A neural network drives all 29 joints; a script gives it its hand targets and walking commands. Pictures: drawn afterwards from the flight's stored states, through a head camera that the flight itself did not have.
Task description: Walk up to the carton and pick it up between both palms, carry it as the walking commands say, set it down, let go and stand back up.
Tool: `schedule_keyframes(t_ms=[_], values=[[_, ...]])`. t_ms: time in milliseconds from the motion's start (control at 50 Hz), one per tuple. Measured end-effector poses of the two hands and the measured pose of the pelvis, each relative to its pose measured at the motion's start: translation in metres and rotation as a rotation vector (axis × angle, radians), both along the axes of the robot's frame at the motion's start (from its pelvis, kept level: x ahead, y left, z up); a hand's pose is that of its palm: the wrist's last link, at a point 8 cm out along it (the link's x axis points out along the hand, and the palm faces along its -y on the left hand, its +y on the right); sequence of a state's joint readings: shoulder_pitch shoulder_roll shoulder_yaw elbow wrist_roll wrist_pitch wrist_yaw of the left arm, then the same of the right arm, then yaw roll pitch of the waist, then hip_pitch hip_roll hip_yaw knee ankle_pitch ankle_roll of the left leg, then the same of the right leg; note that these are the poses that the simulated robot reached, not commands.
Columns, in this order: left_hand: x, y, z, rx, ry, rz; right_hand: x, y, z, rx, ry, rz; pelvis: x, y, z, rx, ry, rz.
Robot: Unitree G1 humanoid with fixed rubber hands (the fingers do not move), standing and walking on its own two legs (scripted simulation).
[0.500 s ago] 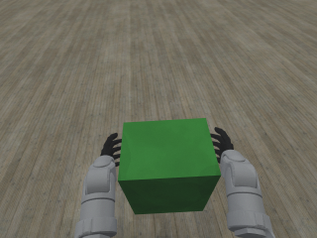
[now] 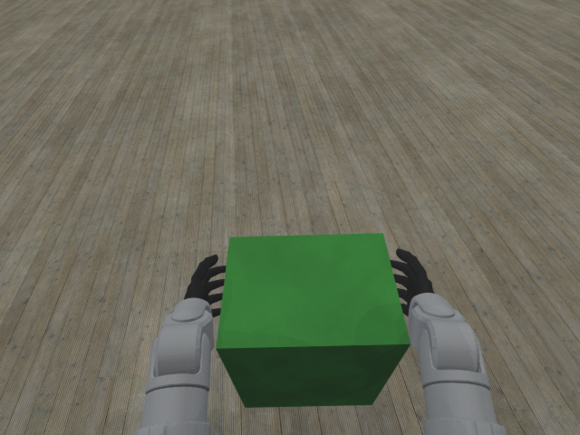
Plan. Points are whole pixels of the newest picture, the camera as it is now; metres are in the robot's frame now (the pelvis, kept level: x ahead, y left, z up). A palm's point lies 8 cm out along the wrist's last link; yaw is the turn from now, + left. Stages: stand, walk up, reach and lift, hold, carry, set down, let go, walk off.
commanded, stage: hold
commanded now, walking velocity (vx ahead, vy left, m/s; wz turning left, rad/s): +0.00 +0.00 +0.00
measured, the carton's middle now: (307, 328) +0.27 +0.00 -0.03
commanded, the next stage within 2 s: carry in 0.06 s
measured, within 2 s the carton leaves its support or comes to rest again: neither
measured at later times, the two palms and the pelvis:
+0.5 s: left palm (72, 357) +0.20 +0.30 +0.04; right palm (302, 292) +0.28 +0.01 +0.05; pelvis -0.02 +0.08 -0.04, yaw +12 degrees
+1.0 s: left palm out of the picture +0.07 +0.44 +0.08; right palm (161, 318) +0.23 +0.18 +0.08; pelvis -0.08 +0.19 -0.01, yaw +31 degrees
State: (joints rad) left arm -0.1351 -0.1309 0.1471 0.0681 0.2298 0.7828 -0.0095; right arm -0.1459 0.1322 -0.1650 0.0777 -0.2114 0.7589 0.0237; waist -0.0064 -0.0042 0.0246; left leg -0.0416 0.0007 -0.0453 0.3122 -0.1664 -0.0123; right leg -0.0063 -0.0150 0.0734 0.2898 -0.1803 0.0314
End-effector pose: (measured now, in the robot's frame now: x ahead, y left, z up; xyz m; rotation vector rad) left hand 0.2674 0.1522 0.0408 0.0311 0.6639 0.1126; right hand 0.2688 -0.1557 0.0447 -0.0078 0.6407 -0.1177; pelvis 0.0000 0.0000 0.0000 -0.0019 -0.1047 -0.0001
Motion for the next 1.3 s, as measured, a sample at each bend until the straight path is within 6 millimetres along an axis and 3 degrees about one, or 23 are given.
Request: schedule_keyframes(t_ms=[100,220,300,380,440,500,600,740,820,920,1000,1060,1140,1220,1300], values=[[-0.004,0.0,0.002,0.004,-0.006,0.009,-0.004,0.0,-0.004,0.032,-0.007,-0.01,-0.004,0.001,-0.005,0.003,0.027,0.016],[-0.006,0.011,0.013,-0.002,-0.087,0.066,0.01,0.013,0.01,0.062,-0.088,0.02,-0.009,0.004,-0.021,-0.01,0.106,0.087],[-0.023,0.039,0.021,-0.003,-0.083,0.143,0.016,0.043,0.02,0.087,-0.081,0.072,-0.011,0.019,-0.024,0.004,0.13,0.147],[-0.042,0.08,0.022,-0.027,-0.056,0.228,0.018,0.089,0.024,0.082,-0.051,0.134,-0.012,0.043,-0.03,0.007,0.148,0.193],[-0.054,0.118,0.011,-0.055,-0.03,0.289,0.02,0.13,0.017,0.087,-0.021,0.166,-0.012,0.067,-0.039,0.013,0.166,0.217],[-0.07,0.146,0.003,-0.086,0.03,0.345,0.014,0.161,0.007,0.075,0.044,0.195,-0.017,0.084,-0.036,-0.012,0.191,0.216],[-0.088,0.172,0.006,-0.092,0.051,0.376,0.002,0.189,0.007,0.068,0.067,0.218,-0.033,0.102,-0.029,-0.037,0.212,0.255],[-0.107,0.195,0.024,-0.041,-0.006,0.398,-0.01,0.214,0.013,0.124,0.017,0.24,-0.049,0.122,-0.033,-0.038,0.22,0.338],[-0.135,0.213,0.029,-0.03,0.045,0.442,-0.026,0.236,0.013,0.121,0.071,0.289,-0.056,0.135,-0.022,-0.023,0.202,0.402],[-0.175,0.245,0.038,-0.033,0.055,0.527,-0.034,0.283,0.031,0.115,0.084,0.377,-0.066,0.158,-0.009,0.016,0.193,0.477],[-0.202,0.289,0.043,-0.04,0.02,0.611,-0.04,0.339,0.037,0.115,0.059,0.457,-0.081,0.185,-0.01,0.018,0.205,0.531],[-0.228,0.33,0.033,-0.056,0.015,0.672,-0.052,0.39,0.03,0.099,0.055,0.518,-0.093,0.215,-0.018,0.002,0.209,0.579],[-0.268,0.378,0.005,-0.112,0.032,0.751,-0.075,0.451,0.014,0.031,0.068,0.603,-0.111,0.248,-0.031,-0.018,0.211,0.608],[-0.298,0.398,-0.01,-0.128,0.096,0.783,-0.097,0.478,-0.003,0.016,0.137,0.627,-0.131,0.268,-0.028,-0.059,0.208,0.634],[-0.313,0.413,-0.005,-0.097,0.066,0.785,-0.114,0.491,-0.007,0.049,0.11,0.63,-0.149,0.282,-0.032,-0.058,0.215,0.669]])
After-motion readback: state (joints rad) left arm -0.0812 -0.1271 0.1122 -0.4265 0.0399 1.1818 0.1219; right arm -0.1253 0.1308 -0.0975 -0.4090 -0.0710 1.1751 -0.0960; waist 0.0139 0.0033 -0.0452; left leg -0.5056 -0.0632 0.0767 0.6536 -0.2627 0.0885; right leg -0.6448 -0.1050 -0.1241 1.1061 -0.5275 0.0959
